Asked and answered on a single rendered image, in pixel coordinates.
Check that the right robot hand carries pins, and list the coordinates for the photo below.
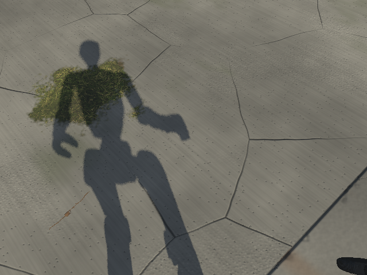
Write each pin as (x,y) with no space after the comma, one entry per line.
(352,265)

